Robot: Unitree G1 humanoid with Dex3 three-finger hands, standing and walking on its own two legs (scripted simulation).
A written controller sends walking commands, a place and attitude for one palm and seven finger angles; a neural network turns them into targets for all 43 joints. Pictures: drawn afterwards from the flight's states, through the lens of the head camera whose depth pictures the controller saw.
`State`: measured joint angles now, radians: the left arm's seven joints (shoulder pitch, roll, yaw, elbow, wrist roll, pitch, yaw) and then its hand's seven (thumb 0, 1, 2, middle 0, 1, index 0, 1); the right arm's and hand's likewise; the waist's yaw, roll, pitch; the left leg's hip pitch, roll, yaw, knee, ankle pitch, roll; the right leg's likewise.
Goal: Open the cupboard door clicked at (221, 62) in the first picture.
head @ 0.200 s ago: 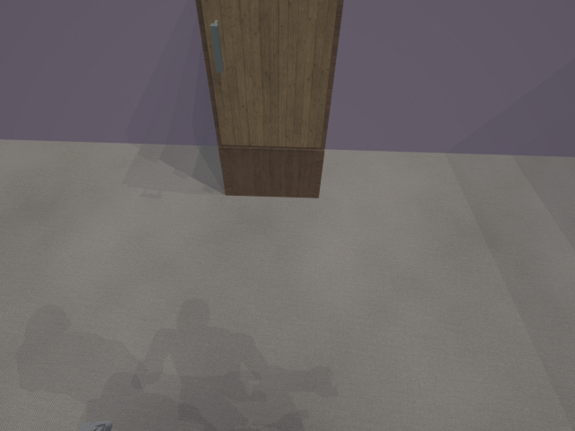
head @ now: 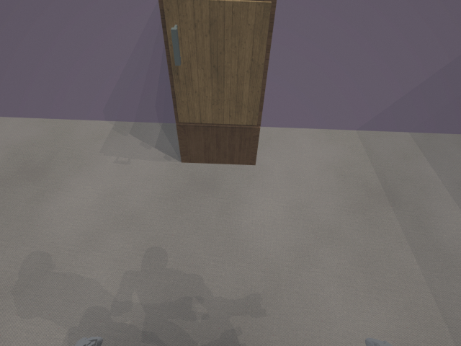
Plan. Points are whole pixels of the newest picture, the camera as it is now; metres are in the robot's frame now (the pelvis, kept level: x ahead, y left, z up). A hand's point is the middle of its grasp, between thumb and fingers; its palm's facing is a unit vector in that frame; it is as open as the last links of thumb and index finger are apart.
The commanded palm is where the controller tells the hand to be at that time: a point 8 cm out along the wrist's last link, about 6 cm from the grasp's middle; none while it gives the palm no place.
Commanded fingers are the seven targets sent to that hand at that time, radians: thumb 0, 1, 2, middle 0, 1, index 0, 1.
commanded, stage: stand and wait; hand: left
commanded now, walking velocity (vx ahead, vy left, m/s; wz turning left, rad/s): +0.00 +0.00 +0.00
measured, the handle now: (176, 45) +1.24 +0.31 -0.02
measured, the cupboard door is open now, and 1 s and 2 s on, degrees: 0 0 0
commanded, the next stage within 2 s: look at it before walking up in 0.62 s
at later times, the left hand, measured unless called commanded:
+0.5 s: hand out of the picture +0.06 +0.24 -0.15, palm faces -0.03 -0.94 -0.34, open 7.4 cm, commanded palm none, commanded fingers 0.00 0.90 0.90 -0.20 -0.30 -0.20 -0.30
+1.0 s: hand out of the picture +0.07 +0.23 -0.15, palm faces -0.04 -0.94 -0.33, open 7.4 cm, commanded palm none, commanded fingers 0.00 0.90 0.90 -0.20 -0.30 -0.20 -0.30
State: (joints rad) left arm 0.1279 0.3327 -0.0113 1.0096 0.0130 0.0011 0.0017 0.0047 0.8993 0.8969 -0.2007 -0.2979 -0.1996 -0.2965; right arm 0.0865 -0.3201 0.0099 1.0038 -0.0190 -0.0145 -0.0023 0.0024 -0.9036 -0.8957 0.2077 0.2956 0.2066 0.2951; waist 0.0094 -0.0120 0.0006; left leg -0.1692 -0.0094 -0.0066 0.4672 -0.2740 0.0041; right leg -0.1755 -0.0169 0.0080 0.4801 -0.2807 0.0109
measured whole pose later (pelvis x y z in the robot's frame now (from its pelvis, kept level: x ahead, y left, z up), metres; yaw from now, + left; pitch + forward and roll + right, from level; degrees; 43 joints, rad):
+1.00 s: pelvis -0.01 -0.01 +0.01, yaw -1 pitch -2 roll +0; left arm 0.14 0.34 -0.01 1.08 0.01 -0.01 0.00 0.00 0.90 0.90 -0.20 -0.30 -0.20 -0.30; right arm 0.12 -0.33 0.01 1.11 -0.01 -0.02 0.00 0.00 -0.90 -0.90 0.21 0.30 0.21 0.29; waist 0.00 -0.01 0.02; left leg -0.14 0.02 0.00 0.38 -0.21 -0.02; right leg -0.16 0.01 0.01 0.40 -0.21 -0.01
